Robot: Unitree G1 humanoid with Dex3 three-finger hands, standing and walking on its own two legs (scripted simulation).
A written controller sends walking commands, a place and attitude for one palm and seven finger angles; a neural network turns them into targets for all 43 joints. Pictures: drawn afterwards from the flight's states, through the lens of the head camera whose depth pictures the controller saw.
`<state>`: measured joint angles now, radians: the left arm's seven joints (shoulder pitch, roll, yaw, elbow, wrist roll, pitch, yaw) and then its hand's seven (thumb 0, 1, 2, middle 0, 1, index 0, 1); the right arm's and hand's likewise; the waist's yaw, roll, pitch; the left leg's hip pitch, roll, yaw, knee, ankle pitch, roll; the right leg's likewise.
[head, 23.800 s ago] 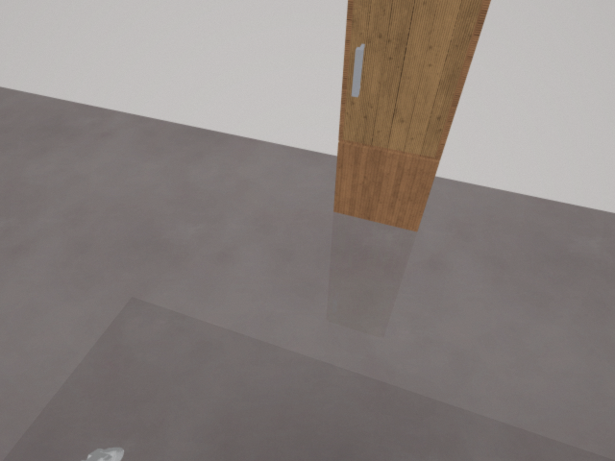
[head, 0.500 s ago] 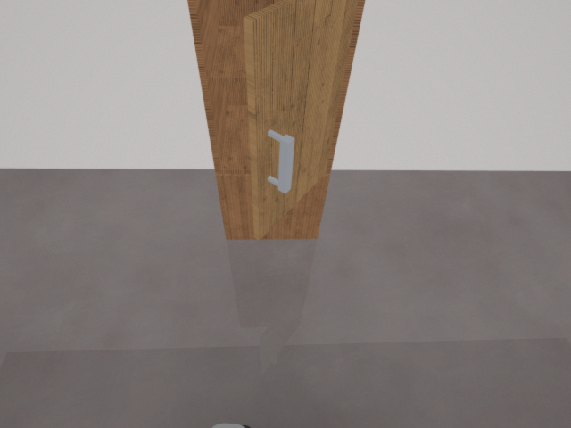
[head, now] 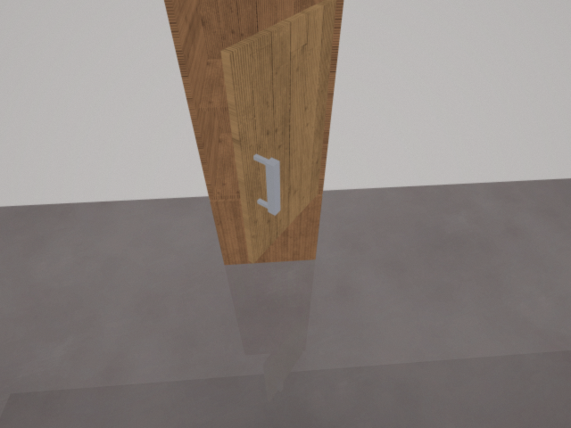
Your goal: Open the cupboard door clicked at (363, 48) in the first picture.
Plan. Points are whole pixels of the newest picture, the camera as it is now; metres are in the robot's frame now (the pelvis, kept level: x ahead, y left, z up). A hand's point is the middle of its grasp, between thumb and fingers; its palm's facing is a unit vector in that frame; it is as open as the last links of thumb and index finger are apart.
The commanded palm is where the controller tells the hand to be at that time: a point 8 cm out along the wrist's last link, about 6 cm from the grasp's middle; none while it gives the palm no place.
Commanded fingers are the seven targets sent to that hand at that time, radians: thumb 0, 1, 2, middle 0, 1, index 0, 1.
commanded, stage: let the arm hang, fingers relaxed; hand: left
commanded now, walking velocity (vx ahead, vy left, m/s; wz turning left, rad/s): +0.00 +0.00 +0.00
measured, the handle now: (266, 184) +0.63 +0.08 -0.06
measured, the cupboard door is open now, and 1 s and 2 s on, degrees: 51 51 51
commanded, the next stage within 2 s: look to check the result in 0.10 s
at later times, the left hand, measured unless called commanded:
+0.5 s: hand out of the picture +0.00 +0.16 -0.17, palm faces +0.04 -0.98 -0.21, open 7.3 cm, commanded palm none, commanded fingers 0.00 0.90 0.90 -0.20 -0.30 -0.20 -0.30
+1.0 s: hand out of the picture +0.02 +0.16 -0.18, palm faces +0.03 -0.98 -0.21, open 7.3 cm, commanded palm none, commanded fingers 0.00 0.90 0.90 -0.20 -0.30 -0.20 -0.30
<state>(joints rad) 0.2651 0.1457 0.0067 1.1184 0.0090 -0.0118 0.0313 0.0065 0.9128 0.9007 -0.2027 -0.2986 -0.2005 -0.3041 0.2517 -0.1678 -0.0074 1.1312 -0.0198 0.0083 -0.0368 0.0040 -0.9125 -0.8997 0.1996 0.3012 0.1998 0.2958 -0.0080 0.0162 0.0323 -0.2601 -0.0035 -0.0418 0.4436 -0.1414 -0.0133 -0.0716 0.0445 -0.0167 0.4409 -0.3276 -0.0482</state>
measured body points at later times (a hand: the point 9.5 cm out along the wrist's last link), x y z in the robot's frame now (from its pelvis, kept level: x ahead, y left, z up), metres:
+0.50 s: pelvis +0.02 -0.01 +0.00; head +0.04 -0.02 +0.45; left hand +0.00 +0.21 -0.16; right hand +0.02 -0.23 -0.16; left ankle +0.06 +0.13 -0.74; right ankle -0.05 -0.09 -0.74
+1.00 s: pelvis +0.03 -0.02 +0.00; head +0.04 -0.02 +0.45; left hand +0.02 +0.21 -0.16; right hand +0.03 -0.24 -0.17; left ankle +0.06 +0.13 -0.74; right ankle -0.05 -0.09 -0.74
